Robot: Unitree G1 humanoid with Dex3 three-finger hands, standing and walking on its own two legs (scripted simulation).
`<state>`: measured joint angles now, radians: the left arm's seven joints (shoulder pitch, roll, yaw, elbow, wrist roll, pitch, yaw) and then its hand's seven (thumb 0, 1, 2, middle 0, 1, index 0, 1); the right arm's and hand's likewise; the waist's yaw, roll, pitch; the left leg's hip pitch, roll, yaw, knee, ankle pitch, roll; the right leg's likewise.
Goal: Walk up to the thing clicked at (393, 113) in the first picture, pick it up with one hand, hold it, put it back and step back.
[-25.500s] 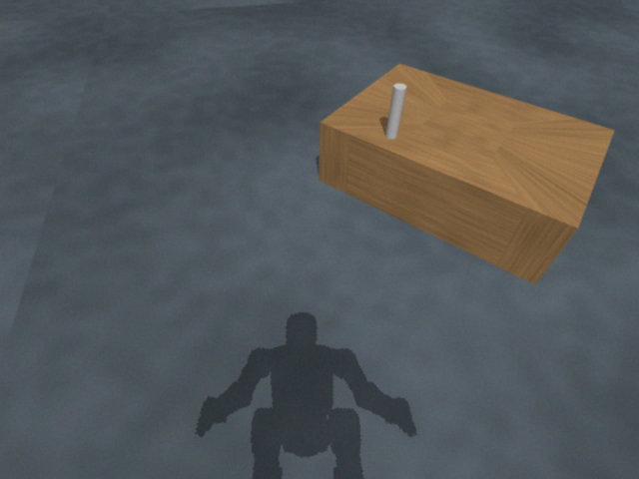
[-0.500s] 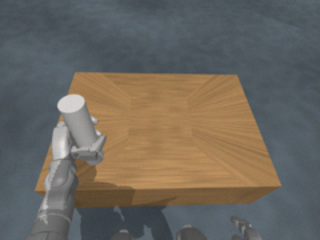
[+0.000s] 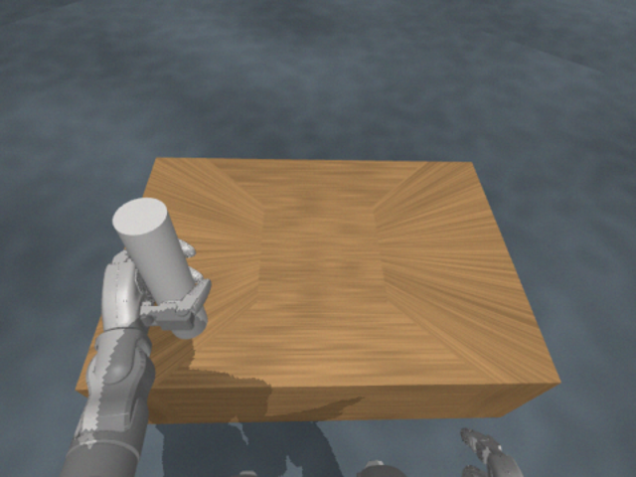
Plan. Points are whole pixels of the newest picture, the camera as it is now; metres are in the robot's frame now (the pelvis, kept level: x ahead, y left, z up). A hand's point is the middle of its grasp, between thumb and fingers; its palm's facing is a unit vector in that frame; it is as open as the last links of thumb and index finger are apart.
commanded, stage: hold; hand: left
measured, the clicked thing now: (169, 278) +0.34 +0.17 +0.07
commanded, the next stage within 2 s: none
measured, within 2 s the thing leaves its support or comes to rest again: neither
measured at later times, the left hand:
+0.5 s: hand (178, 292) +0.32 +0.16 +0.06, palm faces +0.13 -0.99 -0.01, open 7.5 cm
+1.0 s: hand (172, 294) +0.32 +0.17 +0.07, palm faces +0.13 -0.99 -0.01, open 7.5 cm
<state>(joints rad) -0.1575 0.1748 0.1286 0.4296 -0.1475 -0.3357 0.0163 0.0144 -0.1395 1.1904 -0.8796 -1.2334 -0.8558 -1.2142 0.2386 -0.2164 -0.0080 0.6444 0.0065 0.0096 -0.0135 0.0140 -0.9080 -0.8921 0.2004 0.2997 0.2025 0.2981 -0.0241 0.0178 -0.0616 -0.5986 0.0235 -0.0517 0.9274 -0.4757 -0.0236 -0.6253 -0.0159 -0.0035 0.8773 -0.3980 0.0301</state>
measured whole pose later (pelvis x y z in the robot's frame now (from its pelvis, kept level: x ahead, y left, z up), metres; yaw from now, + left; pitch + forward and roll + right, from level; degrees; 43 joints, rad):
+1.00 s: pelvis -0.01 +0.00 +0.01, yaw +0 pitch +5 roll -1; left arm -0.11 0.18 0.13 0.39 -0.17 -0.33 -0.01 0.01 -0.13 1.19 -0.87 -1.25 -0.84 -1.23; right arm 0.23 -0.22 0.00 0.66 0.01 -0.03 -0.02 0.02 -0.91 -0.90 0.20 0.30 0.20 0.30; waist -0.02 0.02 -0.04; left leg -0.53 0.02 -0.05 0.87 -0.44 -0.03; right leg -0.56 -0.02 -0.01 0.83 -0.37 0.03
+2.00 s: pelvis -0.01 +0.00 +0.01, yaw +0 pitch +6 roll -1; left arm -0.12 0.17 0.12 0.39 -0.16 -0.32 -0.01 0.01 -0.13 1.19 -0.86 -1.26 -0.84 -1.24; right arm 0.24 -0.22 -0.01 0.66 0.01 -0.02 -0.02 0.02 -0.90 -0.90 0.20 0.30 0.20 0.30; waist -0.02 0.02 -0.04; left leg -0.53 0.02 -0.05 0.87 -0.44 -0.02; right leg -0.56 -0.02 0.00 0.83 -0.37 0.03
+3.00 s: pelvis -0.03 +0.00 -0.07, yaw +0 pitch +21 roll -2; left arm -0.48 0.25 0.28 0.86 -0.14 -0.59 -0.06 0.01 -0.14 1.20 -0.90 -1.21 -0.87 -1.19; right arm 0.24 -0.25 -0.03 0.67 -0.04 -0.03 0.03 0.01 -0.89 -0.89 0.20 0.30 0.20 0.30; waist -0.07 -0.01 -0.13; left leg -1.10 0.01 -0.07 1.30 -0.57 -0.03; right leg -1.13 -0.02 -0.01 1.25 -0.49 0.03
